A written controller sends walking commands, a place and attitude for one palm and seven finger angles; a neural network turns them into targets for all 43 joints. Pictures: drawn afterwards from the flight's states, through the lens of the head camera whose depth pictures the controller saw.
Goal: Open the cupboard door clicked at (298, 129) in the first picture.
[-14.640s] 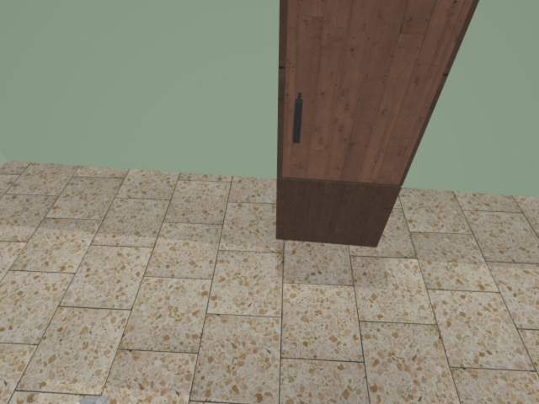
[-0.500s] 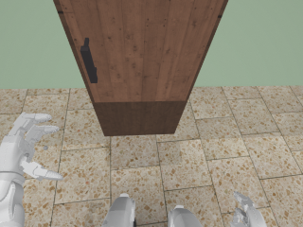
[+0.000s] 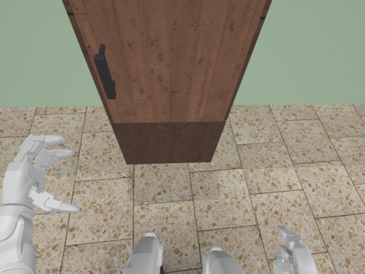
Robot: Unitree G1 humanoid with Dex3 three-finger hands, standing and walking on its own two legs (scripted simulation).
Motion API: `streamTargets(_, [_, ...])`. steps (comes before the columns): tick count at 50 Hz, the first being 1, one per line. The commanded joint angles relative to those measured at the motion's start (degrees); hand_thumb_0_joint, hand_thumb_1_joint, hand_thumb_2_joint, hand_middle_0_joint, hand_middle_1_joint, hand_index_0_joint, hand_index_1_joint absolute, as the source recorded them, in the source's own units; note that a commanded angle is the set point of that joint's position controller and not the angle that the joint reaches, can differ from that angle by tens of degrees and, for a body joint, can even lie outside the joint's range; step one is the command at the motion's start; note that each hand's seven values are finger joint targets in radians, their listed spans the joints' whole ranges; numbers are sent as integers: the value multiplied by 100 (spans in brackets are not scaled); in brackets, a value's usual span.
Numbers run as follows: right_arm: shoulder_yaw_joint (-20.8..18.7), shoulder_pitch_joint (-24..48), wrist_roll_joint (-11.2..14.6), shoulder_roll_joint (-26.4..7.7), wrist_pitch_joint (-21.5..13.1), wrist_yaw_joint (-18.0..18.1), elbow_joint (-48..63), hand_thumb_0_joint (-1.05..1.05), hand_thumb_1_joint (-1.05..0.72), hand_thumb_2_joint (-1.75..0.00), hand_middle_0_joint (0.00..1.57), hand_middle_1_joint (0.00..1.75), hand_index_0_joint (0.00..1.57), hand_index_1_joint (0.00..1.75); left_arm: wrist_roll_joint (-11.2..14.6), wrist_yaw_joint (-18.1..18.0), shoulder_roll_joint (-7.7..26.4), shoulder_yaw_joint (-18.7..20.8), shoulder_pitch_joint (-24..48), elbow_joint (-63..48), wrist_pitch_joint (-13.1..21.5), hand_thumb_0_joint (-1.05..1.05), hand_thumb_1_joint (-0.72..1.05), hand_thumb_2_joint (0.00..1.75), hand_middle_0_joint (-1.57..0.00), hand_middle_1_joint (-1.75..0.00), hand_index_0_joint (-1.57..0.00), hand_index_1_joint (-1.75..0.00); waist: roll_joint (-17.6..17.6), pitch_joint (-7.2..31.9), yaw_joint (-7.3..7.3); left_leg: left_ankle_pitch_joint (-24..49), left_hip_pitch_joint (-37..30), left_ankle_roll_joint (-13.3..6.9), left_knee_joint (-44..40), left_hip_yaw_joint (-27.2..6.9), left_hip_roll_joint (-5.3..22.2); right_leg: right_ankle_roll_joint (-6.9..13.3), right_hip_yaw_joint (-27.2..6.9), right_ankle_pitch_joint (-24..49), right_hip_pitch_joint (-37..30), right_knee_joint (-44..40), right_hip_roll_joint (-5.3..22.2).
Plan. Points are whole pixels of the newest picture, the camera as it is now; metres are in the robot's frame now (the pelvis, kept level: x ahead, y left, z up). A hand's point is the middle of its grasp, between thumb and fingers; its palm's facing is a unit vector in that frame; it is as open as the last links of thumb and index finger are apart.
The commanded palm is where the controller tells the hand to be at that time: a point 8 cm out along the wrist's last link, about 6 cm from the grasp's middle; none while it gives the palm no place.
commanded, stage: move the hooked fingers beside the handle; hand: left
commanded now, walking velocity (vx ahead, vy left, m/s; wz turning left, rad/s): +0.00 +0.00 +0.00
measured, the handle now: (107, 73) +0.59 +0.25 +0.03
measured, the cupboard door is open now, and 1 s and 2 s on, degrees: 0 0 0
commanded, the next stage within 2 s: none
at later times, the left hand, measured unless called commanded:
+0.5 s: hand (66, 141) +0.37 +0.29 +0.03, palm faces +0.12 -0.99 -0.02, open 14.0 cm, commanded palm +0.36 +0.33 +0.03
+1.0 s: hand (75, 114) +0.45 +0.29 +0.03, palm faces +0.13 -0.99 -0.02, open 14.0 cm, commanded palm +0.44 +0.33 +0.03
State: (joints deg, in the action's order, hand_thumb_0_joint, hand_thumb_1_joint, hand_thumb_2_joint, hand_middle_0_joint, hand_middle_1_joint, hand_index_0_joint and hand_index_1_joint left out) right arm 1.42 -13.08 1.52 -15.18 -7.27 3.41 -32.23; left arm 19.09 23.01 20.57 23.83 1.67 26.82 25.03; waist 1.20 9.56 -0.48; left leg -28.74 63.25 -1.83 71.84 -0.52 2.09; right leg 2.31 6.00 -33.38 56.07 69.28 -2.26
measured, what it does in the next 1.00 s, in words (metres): stands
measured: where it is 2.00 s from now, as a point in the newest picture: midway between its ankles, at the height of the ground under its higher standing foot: outside the picture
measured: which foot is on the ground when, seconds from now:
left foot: down 0.00-1.00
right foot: down 0.00-1.00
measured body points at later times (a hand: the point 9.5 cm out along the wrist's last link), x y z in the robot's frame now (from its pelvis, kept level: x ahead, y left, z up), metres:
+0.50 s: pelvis +0.00 +0.01 -0.01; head +0.11 +0.03 +0.43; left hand +0.36 +0.34 +0.03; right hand +0.11 -0.26 -0.11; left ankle +0.05 +0.10 -0.63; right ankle +0.00 -0.10 -0.63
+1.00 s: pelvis -0.01 +0.01 -0.02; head +0.13 +0.04 +0.41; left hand +0.43 +0.34 +0.03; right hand +0.05 -0.27 -0.12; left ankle +0.05 +0.10 -0.63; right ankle +0.00 -0.10 -0.63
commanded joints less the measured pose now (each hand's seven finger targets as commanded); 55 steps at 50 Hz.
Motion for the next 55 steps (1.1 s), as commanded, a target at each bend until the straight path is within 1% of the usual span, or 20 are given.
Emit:
streamTargets(1, [-380,-134,4,-949,-270,147,519,0,-90,-90,20,30,20,30,86,33,1438,393,1747,-868,406,0,-50,30,-30,-120,-30,-120,379,1707,-161,1046,-1710,-2,-903,-280,-55,-76,-520,1064,-332,-1003,-52])
streamTargets(4, [-372,-198,9,-975,-224,165,464,0,-90,-90,20,30,20,30,50,114,1780,645,1962,-528,326,0,-50,30,-30,-120,-30,-120,375,1911,-77,1289,-1653,-8,-813,-227,-52,-68,-585,1345,-526,-944,-46])
streamTargets(6, [-363,-192,12,-961,-197,136,506,0,-90,-90,20,30,20,30,20,154,1761,578,2042,-556,268,0,-50,30,-30,-120,-30,-120,618,2058,-41,1469,-1780,0,-840,-214,-59,-59,-565,1532,-582,-913,-36])
streamTargets(8, [-376,-255,13,-978,-163,116,494,0,-90,-90,20,30,20,30,52,147,1888,739,1949,-380,218,0,-50,30,-30,-120,-30,-120,535,2122,-1,1604,-1839,2,-828,-239,-41,-48,-533,1641,-561,-877,-69])
streamTargets(14, [-395,-375,15,-1000,-45,45,459,0,-90,-90,20,30,20,30,-25,67,1963,834,2228,43,187,0,-50,30,-30,-120,-30,-120,381,2081,-50,1682,-1714,4,-821,-211,-33,-83,-497,1769,-538,-839,-74])
streamTargets(17, [-409,-448,11,-1035,17,46,357,0,-90,-90,20,30,20,30,-112,73,1990,759,2796,336,242,0,-50,30,-30,-120,-30,-120,315,1922,-203,1447,-1546,-22,-752,-203,-27,-104,-528,1565,-357,-863,-70])
streamTargets(19, [-413,-504,-1,-1061,32,59,315,0,-90,-90,20,30,20,30,-166,93,2168,823,3144,319,363,0,-50,30,-30,-120,-30,-120,508,2119,-183,1562,-1740,-1,-751,-249,-8,-72,-510,1595,-269,-784,-85])
streamTargets(22, [-439,-574,-19,-1067,61,24,289,0,-90,-90,20,30,20,30,-215,86,2019,665,3173,205,450,0,-50,30,-30,-120,-30,-120,864,2396,-143,1894,-2358,71,-870,-377,23,-32,-396,1603,-30,-771,-92])
streamTargets(26, [-435,-672,-30,-1106,147,30,162,0,-90,-90,20,30,20,30,-313,-14,2046,638,3658,760,397,0,-50,30,-30,-120,-30,-120,535,2104,-287,1603,-2120,53,-867,-445,35,-59,-349,1373,178,-784,-96])
streamTargets(27, [-434,-689,-26,-1109,166,26,145,0,-90,-90,20,30,20,30,-348,-29,2025,597,3733,934,368,0,-50,30,-30,-120,-30,-120,545,2057,-318,1439,-2039,38,-864,-416,27,-69,-364,1258,227,-815,-93])
streamTargets(29, [-420,-728,-52,-1151,212,39,125,0,-90,-90,20,30,20,30,-426,-92,2433,876,4018,1009,440,0,-50,30,-30,-120,-30,-120,646,2224,-237,1504,-2081,56,-850,-442,32,-42,-366,1270,213,-743,-92])
streamTargets(31, [-418,-777,-73,-1111,254,9,134,0,-90,-90,20,30,20,30,-483,-123,2279,752,4067,1054,475,0,-50,30,-30,-120,-30,-120,703,2383,-248,1723,-2248,63,-838,-440,34,-45,-351,1406,190,-735,-92])
streamTargets(33, [-415,-838,-92,-1131,297,3,111,0,-90,-90,20,30,20,30,-506,-155,2436,851,4202,1151,543,0,-50,30,-30,-120,-30,-120,681,2426,-268,1840,-2261,59,-784,-462,50,-34,-354,1483,229,-691,-123])
streamTargets(38, [-382,-922,-106,-1172,427,-21,44,0,-90,-90,20,30,20,30,-614,-144,2615,877,4690,1740,554,0,-50,30,-30,-120,-30,-120,656,2222,-380,1535,-2008,38,-740,-477,57,-46,-359,1273,394,-691,-123])
streamTargets(40, [-363,-948,-106,-1167,466,-13,9,0,-90,-90,20,30,20,30,-679,-123,2501,689,5069,2002,550,0,-50,30,-30,-120,-30,-120,656,2145,-509,1400,-1942,24,-699,-493,64,-79,-358,1189,573,-683,-107])
streamTargets(44, [-367,-1036,-144,-1232,536,-17,-42,0,-90,-90,20,30,20,30,-740,-100,2958,969,5373,2133,653,0,-50,30,-30,-120,-30,-120,755,2531,-481,1643,-2047,19,-569,-507,69,-61,-381,1324,564,-598,-118])
streamTargets(48, [-324,-1131,-141,-1257,623,-26,-73,0,-90,-90,20,30,20,30,-786,-21,3212,1046,5624,2508,580,0,-50,30,-30,-120,-30,-120,703,2472,-571,1672,-1763,-19,-427,-488,79,-71,-409,1374,566,-548,-146])
streamTargets(50, [-300,-1128,-142,-1280,662,-20,-91,0,-90,-90,20,30,20,30,-846,6,3308,964,5971,2526,540,0,-50,30,-30,-120,-30,-120,933,2481,-626,1649,-1764,-13,-391,-508,89,-78,-407,1334,696,-524,-134])
streamTargets(52, [-295,-1185,-144,-1302,694,-21,-98,0,-90,-90,20,30,20,30,-891,6,3443,1020,6029,2716,475,0,-50,30,-30,-120,-30,-120,879,2502,-677,1633,-1697,-28,-331,-510,103,-82,-411,1324,739,-519,-151])
streamTargets(55, [-286,-1257,-164,-1327,726,-24,-127,0,-90,-90,20,30,20,30,-926,19,3652,1095,6283,2581,497,0,-50,30,-30,-120,-30,-120,1150,2881,-665,1930,-1964,-9,-268,-569,129,-69,-377,1444,837,-421,-160])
